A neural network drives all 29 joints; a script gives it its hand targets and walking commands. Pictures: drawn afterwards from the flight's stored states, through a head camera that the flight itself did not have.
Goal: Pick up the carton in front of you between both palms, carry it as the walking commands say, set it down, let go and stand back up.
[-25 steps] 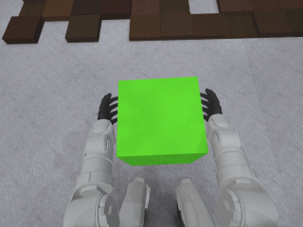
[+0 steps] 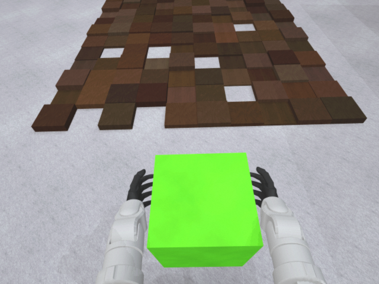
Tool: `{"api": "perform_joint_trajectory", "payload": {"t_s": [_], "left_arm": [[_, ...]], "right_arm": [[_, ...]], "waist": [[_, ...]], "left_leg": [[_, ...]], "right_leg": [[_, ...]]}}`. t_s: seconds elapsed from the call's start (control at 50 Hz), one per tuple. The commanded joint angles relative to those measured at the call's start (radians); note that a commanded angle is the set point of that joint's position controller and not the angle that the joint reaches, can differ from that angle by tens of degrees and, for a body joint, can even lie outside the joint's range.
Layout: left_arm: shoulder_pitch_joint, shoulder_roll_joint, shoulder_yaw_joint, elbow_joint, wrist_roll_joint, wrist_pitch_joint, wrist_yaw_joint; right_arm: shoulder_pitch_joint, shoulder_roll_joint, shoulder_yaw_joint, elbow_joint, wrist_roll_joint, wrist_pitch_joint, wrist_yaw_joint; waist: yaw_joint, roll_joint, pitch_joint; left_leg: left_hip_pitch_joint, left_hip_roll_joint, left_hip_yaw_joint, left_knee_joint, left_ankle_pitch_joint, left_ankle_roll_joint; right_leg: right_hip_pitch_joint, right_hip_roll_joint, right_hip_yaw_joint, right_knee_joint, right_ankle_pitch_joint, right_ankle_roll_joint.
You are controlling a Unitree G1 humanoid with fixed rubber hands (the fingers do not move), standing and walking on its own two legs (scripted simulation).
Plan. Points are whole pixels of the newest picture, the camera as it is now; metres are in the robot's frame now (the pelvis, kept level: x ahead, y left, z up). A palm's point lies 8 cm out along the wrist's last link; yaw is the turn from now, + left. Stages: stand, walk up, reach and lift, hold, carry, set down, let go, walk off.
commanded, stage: reach and lift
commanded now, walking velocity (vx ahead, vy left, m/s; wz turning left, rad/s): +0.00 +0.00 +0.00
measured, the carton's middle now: (201, 214) +0.31 +0.01 -0.08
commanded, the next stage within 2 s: hold in 1.20 s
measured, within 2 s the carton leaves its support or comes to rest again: neither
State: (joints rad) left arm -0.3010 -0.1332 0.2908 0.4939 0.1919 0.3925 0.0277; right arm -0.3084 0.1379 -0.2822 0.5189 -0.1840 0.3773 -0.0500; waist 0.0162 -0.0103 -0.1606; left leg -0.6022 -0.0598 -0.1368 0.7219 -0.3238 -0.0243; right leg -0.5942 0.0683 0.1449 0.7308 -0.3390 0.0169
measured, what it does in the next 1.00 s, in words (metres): stands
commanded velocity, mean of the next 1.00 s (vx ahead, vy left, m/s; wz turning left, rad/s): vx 0.00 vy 0.00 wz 0.00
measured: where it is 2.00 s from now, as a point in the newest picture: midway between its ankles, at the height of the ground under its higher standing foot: outside the picture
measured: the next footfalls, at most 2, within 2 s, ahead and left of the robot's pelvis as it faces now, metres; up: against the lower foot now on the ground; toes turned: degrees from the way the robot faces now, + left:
none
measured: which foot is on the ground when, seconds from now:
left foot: down 0.00-1.00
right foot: down 0.00-1.00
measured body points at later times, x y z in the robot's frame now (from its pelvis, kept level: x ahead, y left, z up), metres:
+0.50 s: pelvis -0.01 +0.00 +0.03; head -0.03 +0.00 +0.48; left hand +0.30 +0.16 +0.04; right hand +0.30 -0.15 +0.04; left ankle +0.02 +0.13 -0.71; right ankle +0.01 -0.13 -0.71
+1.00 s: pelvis +0.01 +0.00 +0.03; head -0.02 +0.00 +0.48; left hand +0.31 +0.15 +0.06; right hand +0.31 -0.15 +0.05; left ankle +0.02 +0.13 -0.71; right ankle +0.01 -0.13 -0.71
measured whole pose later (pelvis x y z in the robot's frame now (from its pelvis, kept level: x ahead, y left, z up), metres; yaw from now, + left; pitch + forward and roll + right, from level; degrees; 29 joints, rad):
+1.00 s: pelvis +0.01 +0.00 +0.03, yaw +0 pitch -4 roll +0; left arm -0.25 -0.15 0.23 0.29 0.27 0.67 -0.01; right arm -0.25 0.15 -0.23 0.30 -0.27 0.66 0.00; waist 0.01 0.00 0.00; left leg -0.10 -0.04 -0.14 0.37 -0.20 -0.01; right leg -0.09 0.04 0.14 0.38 -0.21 0.01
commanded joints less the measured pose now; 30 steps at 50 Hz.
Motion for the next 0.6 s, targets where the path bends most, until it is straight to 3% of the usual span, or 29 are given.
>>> {"api": "perform_joint_trajectory", "payload": {"t_s": [0.0,0.12,0.24,0.32,0.44,0.58], "left_arm": [[-0.444,-1.009,-0.620,-0.017,-0.151,0.035,-0.237],[-0.399,-0.994,-0.656,-0.111,-0.169,0.130,-0.246],[-0.400,-0.968,-0.569,-0.092,-0.130,0.201,-0.259],[-0.483,-0.976,-0.531,-0.073,-0.116,0.203,-0.273],[-0.568,-1.002,-0.553,-0.091,-0.128,0.197,-0.282],[-0.549,-0.987,-0.550,-0.099,-0.120,0.206,-0.280]], "right_arm": [[-0.450,1.014,0.609,-0.028,0.149,0.036,0.250],[-0.400,0.995,0.640,-0.127,0.162,0.136,0.264],[-0.412,0.957,0.558,-0.112,0.127,0.208,0.285],[-0.498,0.963,0.521,-0.092,0.112,0.208,0.301],[-0.574,0.989,0.537,-0.108,0.118,0.201,0.310],[-0.553,0.982,0.537,-0.115,0.116,0.213,0.306]], "waist": [[-0.001,0.009,-0.339],[-0.010,0.012,-0.204],[-0.008,0.010,-0.021],[-0.006,0.012,-0.007],[-0.012,0.011,-0.084],[-0.011,0.006,-0.093]], "left_leg": [[0.336,-0.048,0.056,-0.142,0.376,0.008],[0.465,-0.036,0.056,-0.265,0.374,0.005],[0.472,-0.028,0.063,-0.344,0.203,0.012],[0.469,-0.024,0.071,-0.344,0.129,0.017],[0.496,-0.025,0.076,-0.334,0.133,0.017],[0.515,-0.030,0.079,-0.347,0.162,0.014]], "right_leg": [[0.287,0.041,-0.053,-0.157,0.368,0.001],[0.409,0.029,-0.058,-0.281,0.369,0.002],[0.415,0.022,-0.066,-0.353,0.204,-0.006],[0.400,0.020,-0.075,-0.355,0.121,-0.013],[0.427,0.021,-0.080,-0.345,0.129,-0.013],[0.457,0.023,-0.079,-0.360,0.163,-0.007]]}}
